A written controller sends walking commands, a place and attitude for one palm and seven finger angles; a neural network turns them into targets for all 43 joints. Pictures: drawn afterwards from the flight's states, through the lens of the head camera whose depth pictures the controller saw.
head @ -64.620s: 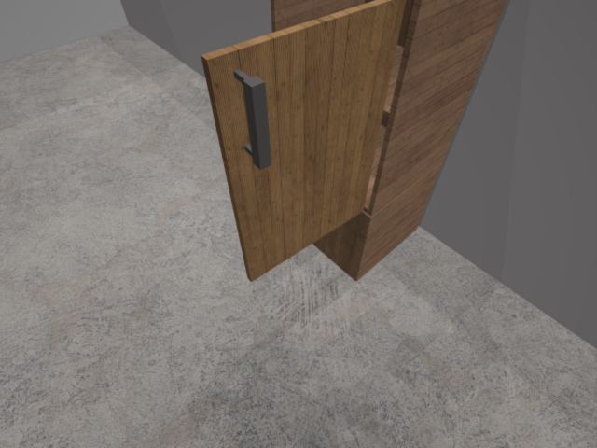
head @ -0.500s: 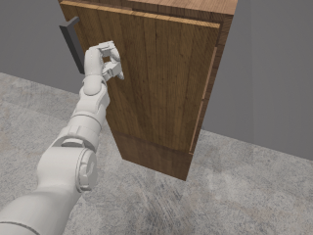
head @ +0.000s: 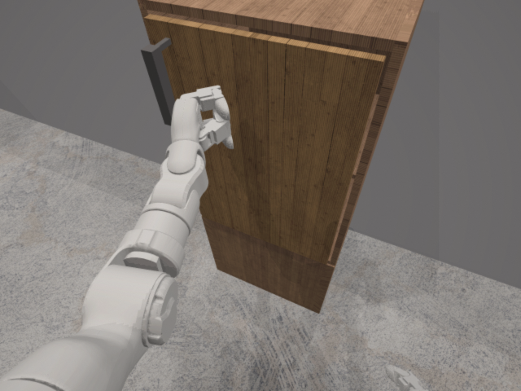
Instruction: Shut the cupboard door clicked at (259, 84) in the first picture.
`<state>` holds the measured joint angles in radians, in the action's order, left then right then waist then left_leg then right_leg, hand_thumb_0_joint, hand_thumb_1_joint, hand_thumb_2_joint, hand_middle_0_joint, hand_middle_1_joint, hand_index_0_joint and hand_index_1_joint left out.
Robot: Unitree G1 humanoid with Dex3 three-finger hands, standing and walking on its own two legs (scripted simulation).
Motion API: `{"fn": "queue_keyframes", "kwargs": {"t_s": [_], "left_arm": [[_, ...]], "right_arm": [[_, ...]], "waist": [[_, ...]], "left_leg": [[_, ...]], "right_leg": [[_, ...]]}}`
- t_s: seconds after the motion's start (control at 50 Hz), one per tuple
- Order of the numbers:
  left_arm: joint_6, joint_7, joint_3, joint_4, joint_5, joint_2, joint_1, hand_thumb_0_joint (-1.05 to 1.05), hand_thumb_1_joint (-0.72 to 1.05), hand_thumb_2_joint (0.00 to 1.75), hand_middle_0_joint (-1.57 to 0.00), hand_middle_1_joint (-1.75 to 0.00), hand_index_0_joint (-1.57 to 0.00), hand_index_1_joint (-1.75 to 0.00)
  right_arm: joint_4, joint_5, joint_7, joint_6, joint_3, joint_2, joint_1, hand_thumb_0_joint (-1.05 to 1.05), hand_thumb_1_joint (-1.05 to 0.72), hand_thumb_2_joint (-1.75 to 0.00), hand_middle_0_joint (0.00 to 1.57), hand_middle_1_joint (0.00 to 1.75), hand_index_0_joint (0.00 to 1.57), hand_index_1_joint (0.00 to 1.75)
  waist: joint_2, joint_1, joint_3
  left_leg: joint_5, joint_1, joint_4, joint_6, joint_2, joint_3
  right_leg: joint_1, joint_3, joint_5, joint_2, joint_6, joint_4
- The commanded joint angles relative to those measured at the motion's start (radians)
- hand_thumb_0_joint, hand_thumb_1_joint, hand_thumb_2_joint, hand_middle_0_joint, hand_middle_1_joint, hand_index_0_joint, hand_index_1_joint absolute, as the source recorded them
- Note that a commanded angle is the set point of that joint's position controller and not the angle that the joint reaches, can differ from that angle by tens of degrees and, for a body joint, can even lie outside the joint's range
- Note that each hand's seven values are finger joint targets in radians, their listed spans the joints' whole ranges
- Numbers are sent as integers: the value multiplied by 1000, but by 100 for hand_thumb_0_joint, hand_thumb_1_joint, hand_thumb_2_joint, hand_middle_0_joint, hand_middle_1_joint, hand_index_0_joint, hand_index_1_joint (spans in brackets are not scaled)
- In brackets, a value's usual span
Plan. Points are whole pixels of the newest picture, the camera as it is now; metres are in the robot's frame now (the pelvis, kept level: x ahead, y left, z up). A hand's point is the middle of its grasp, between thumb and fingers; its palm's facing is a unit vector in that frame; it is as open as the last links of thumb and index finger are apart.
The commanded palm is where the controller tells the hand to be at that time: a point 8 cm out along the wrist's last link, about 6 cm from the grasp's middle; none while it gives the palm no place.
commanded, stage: draw the hand back to the body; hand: left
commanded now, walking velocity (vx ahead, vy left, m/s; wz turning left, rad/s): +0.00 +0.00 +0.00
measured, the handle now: (168, 83) +0.63 +0.16 +0.15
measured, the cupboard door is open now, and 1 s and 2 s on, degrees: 0 0 0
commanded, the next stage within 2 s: step back with the hand held close in 1.50 s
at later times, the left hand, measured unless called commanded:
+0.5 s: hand (139, 197) +0.33 +0.15 +0.17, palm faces +0.06 -0.99 -0.11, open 3.1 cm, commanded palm +0.29 +0.20 +0.17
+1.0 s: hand (14, 277) +0.23 +0.26 +0.17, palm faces +0.36 -0.86 -0.35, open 5.1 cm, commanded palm +0.17 +0.31 +0.19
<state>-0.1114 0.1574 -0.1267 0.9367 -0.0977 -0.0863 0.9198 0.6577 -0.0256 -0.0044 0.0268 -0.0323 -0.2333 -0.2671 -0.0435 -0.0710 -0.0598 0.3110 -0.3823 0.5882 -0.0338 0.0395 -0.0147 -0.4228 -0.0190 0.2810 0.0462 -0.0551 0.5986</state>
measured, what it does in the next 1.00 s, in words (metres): stands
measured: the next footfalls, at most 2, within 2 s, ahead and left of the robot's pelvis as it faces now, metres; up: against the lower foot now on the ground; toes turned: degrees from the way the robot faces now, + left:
none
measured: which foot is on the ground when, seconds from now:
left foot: down 0.00-1.00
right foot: down 0.00-1.00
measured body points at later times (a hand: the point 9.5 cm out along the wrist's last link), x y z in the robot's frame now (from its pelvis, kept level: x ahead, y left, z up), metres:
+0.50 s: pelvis +0.00 +0.01 +0.01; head -0.03 -0.02 +0.46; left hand +0.32 +0.20 +0.18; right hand +0.21 -0.21 -0.06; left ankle -0.01 +0.10 -0.73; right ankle +0.01 -0.08 -0.73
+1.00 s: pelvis +0.01 +0.03 +0.02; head -0.01 -0.01 +0.46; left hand +0.20 +0.30 +0.19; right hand +0.19 -0.19 -0.09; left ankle -0.01 +0.10 -0.73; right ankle +0.01 -0.08 -0.73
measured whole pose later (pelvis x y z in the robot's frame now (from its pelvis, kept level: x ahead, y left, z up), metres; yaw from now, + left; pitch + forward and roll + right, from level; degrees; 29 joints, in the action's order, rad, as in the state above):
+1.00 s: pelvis +0.01 +0.03 +0.02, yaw +1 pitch -4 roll -1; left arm -0.05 0.08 -0.24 -0.31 -0.07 -0.32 -0.35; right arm 0.63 -0.02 0.05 -0.04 -0.04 -0.23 -0.21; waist -0.09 0.04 0.00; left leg 0.26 -0.07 0.40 -0.06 0.06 0.01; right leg -0.09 -0.03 0.23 0.02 -0.02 0.39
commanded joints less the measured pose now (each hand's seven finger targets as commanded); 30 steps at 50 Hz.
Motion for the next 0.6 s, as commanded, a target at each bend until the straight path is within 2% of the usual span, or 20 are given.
{"fn": "queue_keyframes", "kwargs": {"t_s": [0.0,0.02,0.04,0.06,0.14,0.18,0.2,0.22,0.26,0.28,0.32,0.36,0.4,0.42,0.44,0.46,0.48,0.5,0.54,0.58], "left_arm": [[-53,-36,-87,-304,-12,-206,257,0,90,90,-130,-150,-130,-150],[-49,-48,-83,-359,-15,-204,202,0,90,90,-130,-150,-130,-150],[-48,-59,-65,-450,-13,-198,188,0,90,90,-130,-150,-130,-150],[-45,-67,-56,-515,-15,-190,130,0,90,90,-130,-150,-130,-150],[14,-108,-21,-777,-49,-172,-1,0,90,90,-130,-150,-130,-150],[55,-119,-24,-866,-58,-192,-41,0,90,90,-130,-150,-130,-150],[73,-127,-6,-916,-58,-185,-54,0,90,90,-130,-150,-130,-150],[96,-132,-3,-935,-64,-181,-93,0,90,90,-130,-150,-130,-150],[132,-141,20,-987,-69,-174,-119,0,90,90,-130,-150,-130,-150],[152,-147,30,-996,-73,-160,-147,0,90,90,-130,-150,-130,-150],[185,-161,37,-1028,-85,-155,-195,0,90,90,-127,-147,-127,-147],[219,-175,1,-1028,-96,-191,-294,0,90,90,-122,-141,-122,-141],[241,-194,10,-1085,-100,-187,-324,0,90,90,-116,-135,-116,-135],[149,-153,66,-1177,-21,-239,-390,0,90,90,-113,-132,-113,-132],[123,-134,47,-1131,-16,-230,-495,0,90,90,-111,-129,-111,-129],[106,-127,50,-1142,-9,-239,-546,0,90,90,-108,-126,-108,-126],[90,-122,50,-1184,-3,-241,-556,0,90,90,-105,-123,-105,-123],[78,-115,31,-1197,4,-263,-563,0,90,90,-102,-120,-102,-120],[58,-106,5,-1246,13,-290,-582,0,90,90,-97,-114,-97,-114],[44,-98,-15,-1300,19,-307,-610,0,90,90,-92,-108,-92,-108]], "right_arm": [[-137,-7,11,25,53,-127,-21,0,-90,-90,20,30,20,30],[-152,-10,11,21,54,-126,-8,0,-90,-90,20,30,20,30],[-167,-13,10,20,53,-124,6,0,-90,-90,20,30,20,30],[-181,-17,11,18,57,-122,19,0,-90,-90,20,30,20,30],[-210,-31,22,21,57,-116,78,0,-90,-90,20,30,20,30],[-218,-37,36,21,52,-113,114,0,-90,-90,20,30,20,30],[-218,-37,41,22,50,-111,125,0,-90,-90,20,30,20,30],[-222,-40,46,24,46,-108,140,0,-90,-90,20,30,20,30],[-223,-43,58,27,40,-110,161,0,-90,-90,20,30,20,30],[-220,-44,62,30,35,-105,179,0,-90,-90,20,30,20,30],[-222,-43,66,34,26,-105,193,0,-90,-90,20,30,20,30],[-226,-42,72,28,22,-111,210,0,-90,-90,20,30,20,30],[-233,-44,70,23,14,-106,231,0,-90,-90,20,30,20,30],[-233,-18,66,30,6,-84,231,0,-90,-90,20,30,20,30],[-221,-12,63,24,6,-86,227,0,-90,-90,20,30,20,30],[-221,-10,61,13,7,-91,225,0,-90,-90,20,30,20,30],[-226,-8,60,4,6,-85,229,0,-90,-90,20,30,20,30],[-224,-5,61,-5,4,-83,229,0,-90,-90,20,30,20,30],[-229,-2,62,-16,2,-79,237,0,-90,-90,20,30,20,30],[-228,1,64,-20,1,-75,237,0,-90,-90,20,30,20,30]], "waist": [[152,46,-380],[163,55,-375],[131,62,-383],[129,74,-387],[128,84,-357],[95,86,-308],[79,84,-308],[70,88,-284],[63,74,-236],[32,75,-208],[53,77,-194],[76,87,-175],[71,87,-166],[35,78,-62],[74,83,-46],[95,91,-46],[78,84,-55],[93,84,-56],[64,86,-73],[-12,89,-97]], "left_leg": [[-262,93,-54,-8,-6,-6],[-263,89,-61,-10,-7,-12],[-285,110,-67,-10,-9,-15],[-313,132,-70,-12,-12,-13],[-335,198,-94,-15,-21,-18],[-306,212,-109,-18,-22,-15],[-303,231,-114,-17,-21,-13],[-282,234,-119,-17,-21,-10],[-248,251,-127,-17,-23,2],[-235,258,-131,-16,-20,6],[-212,266,-142,-12,-19,22],[-200,259,-146,-11,-18,20],[-206,263,-152,-6,-18,30],[-192,246,-189,-6,-16,46],[-168,237,-201,-4,-22,52],[-181,240,-210,-6,-27,55],[-187,254,-217,-6,-30,51],[-186,257,-221,-7,-31,49],[-184,269,-231,-6,-31,48],[-216,295,-238,-4,-30,50]], "right_leg": [[278,35,-414,-34,37,-68],[300,38,-424,-36,40,-75],[313,37,-447,-36,37,-73],[325,30,-456,-35,34,-72],[342,26,-471,-33,40,-105],[330,29,-418,-36,42,-129],[328,26,-401,-35,39,-134],[316,25,-366,-33,38,-146],[288,19,-298,-31,38,-165],[269,15,-279,-32,35,-169],[265,7,-243,-30,31,-175],[276,7,-227,-34,34,-185],[275,0,-230,-36,28,-177],[242,29,-200,-54,38,-216],[251,22,-167,-51,39,-223],[272,21,-175,-49,36,-233],[286,25,-182,-53,37,-237],[295,26,-184,-53,37,-243],[320,28,-176,-53,35,-254],[347,27,-202,-55,27,-258]]}}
